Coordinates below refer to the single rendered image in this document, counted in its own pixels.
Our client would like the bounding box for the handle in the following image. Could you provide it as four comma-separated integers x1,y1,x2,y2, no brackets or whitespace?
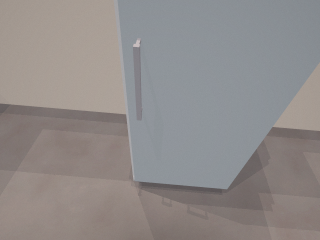
133,38,143,121

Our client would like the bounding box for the fridge door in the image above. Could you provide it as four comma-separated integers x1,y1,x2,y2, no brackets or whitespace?
117,0,320,190

